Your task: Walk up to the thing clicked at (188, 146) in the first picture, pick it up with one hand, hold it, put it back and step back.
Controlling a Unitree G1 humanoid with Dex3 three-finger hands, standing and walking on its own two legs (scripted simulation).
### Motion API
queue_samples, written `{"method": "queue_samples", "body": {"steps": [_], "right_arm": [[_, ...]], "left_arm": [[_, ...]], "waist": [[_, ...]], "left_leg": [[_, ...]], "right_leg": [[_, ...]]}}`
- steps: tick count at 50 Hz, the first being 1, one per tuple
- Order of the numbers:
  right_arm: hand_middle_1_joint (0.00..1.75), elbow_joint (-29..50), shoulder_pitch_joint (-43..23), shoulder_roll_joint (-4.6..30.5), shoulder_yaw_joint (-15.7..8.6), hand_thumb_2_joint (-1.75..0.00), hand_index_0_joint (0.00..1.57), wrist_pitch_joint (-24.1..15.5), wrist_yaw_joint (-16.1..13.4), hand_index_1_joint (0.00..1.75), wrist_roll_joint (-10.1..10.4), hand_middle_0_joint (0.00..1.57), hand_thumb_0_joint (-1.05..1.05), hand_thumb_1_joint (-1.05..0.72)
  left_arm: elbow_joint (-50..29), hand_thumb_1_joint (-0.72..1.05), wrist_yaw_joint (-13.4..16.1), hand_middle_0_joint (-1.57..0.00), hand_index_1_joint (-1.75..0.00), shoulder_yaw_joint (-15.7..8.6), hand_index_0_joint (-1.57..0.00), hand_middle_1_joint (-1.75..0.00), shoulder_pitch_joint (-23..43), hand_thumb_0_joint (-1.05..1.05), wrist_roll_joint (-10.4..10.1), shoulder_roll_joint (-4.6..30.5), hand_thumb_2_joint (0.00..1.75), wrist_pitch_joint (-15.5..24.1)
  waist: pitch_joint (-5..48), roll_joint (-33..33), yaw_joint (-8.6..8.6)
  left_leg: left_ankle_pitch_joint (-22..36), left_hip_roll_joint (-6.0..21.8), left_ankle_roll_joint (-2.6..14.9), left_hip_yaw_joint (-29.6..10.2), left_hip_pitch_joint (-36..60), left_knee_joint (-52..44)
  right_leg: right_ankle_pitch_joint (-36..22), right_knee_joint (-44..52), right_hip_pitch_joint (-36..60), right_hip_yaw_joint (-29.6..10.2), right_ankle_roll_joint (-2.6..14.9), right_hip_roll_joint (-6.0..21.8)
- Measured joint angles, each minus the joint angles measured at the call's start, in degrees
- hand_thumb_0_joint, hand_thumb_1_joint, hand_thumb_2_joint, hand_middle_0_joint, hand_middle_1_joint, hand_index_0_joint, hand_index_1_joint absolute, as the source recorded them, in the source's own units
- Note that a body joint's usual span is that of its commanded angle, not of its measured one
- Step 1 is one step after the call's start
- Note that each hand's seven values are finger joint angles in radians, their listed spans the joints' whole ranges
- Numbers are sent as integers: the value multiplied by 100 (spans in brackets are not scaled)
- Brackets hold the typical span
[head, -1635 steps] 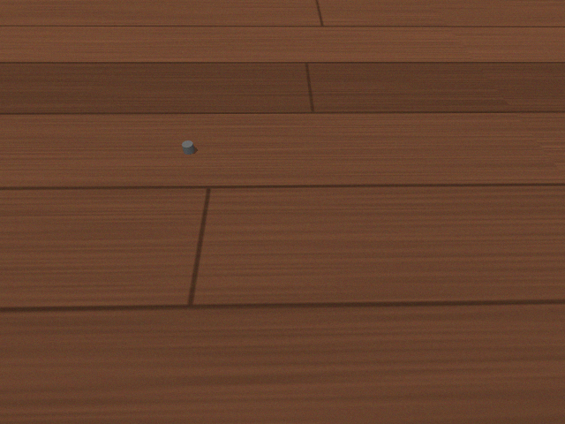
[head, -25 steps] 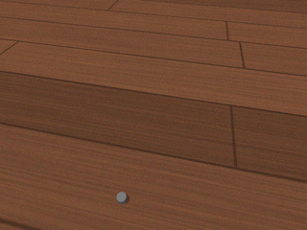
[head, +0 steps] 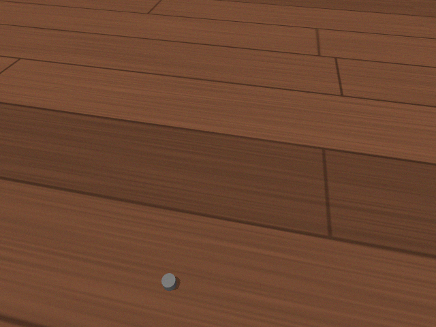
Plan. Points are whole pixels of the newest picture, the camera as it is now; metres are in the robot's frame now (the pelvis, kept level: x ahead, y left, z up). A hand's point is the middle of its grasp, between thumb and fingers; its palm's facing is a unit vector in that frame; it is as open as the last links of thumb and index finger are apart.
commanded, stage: stand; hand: left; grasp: from above
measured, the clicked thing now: (169, 282) +0.44 +0.22 -0.76
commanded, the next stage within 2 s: step back in 1.36 s
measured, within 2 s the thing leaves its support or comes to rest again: neither
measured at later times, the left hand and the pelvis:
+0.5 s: hand out of the picture +0.07 +0.24 -0.16, palm faces +0.01 -0.94 -0.33, open 7.4 cm; pelvis +0.00 +0.00 +0.00, yaw +0 degrees
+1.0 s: hand out of the picture +0.08 +0.24 -0.16, palm faces +0.01 -0.94 -0.34, open 7.4 cm; pelvis +0.01 -0.01 +0.00, yaw +0 degrees
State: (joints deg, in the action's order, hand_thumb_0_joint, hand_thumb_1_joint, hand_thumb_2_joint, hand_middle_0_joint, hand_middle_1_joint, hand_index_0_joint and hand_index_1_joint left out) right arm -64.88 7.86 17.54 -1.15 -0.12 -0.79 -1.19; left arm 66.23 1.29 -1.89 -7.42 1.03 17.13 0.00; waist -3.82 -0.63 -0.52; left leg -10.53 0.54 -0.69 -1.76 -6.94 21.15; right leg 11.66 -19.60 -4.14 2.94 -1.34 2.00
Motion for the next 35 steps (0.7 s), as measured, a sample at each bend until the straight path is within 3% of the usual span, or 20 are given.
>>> {"method": "queue_samples", "body": {"steps": [35], "right_arm": [[30,-72,-172,119,73,-90,20,-39,48,30,26,21,1,-91]], "left_arm": [[-3,90,-89,-21,-29,53,-20,-30,111,1,-33,114,90,13]], "waist": [[52,5,26]], "left_leg": [[39,18,-36,-5,0,-167]], "right_leg": [[-3,102,-31,7,32,-18]]}}
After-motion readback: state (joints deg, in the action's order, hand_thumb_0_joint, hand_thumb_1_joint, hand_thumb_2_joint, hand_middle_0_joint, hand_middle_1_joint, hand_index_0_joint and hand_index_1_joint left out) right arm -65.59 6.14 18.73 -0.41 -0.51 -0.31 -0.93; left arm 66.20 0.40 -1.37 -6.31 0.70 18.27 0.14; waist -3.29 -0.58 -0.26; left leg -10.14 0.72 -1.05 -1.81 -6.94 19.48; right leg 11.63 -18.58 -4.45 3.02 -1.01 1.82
